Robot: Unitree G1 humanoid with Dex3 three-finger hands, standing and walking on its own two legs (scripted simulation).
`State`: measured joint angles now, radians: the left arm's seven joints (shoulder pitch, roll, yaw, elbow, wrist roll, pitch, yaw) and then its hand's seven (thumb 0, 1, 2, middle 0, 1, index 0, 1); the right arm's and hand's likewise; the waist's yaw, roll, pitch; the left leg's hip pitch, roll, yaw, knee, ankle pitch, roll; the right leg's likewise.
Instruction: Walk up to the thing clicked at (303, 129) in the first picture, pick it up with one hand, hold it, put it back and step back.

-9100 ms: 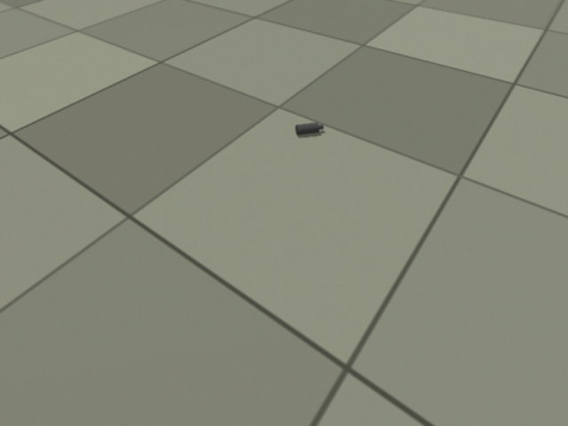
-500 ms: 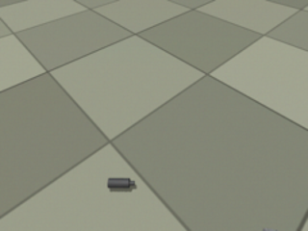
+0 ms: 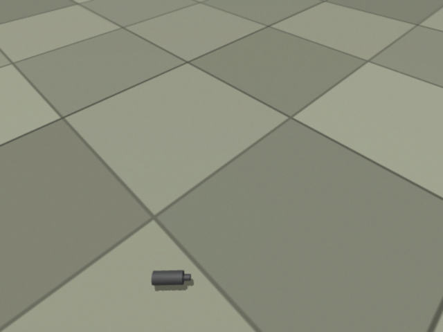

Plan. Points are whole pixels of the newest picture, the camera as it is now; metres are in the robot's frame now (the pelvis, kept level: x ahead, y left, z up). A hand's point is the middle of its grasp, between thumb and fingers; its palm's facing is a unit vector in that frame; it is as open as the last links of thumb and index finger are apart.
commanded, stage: stand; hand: left
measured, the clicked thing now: (171, 277) +0.49 +0.27 -0.75
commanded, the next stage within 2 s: none
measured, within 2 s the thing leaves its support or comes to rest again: neither
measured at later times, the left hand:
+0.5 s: hand out of the picture +0.10 +0.26 -0.16, palm faces -0.02 -0.94 -0.34, open 7.4 cm
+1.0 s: hand out of the picture +0.10 +0.25 -0.16, palm faces -0.02 -0.94 -0.34, open 7.4 cm
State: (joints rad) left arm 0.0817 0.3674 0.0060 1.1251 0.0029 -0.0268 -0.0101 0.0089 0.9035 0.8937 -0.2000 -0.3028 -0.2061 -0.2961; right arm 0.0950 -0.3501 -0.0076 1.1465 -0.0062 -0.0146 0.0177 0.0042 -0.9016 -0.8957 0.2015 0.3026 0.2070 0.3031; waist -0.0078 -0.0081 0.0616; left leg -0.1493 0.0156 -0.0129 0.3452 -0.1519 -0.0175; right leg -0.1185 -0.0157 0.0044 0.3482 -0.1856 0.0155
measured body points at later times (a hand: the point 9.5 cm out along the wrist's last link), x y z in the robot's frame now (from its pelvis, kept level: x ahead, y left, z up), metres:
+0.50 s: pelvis +0.02 +0.00 +0.00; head +0.04 +0.01 +0.45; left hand +0.10 +0.31 -0.13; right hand +0.11 -0.30 -0.13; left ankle +0.02 +0.13 -0.75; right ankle +0.00 -0.13 -0.75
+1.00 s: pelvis +0.02 +0.00 +0.00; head +0.04 +0.00 +0.45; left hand +0.10 +0.30 -0.13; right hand +0.11 -0.30 -0.13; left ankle +0.02 +0.13 -0.75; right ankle +0.00 -0.13 -0.75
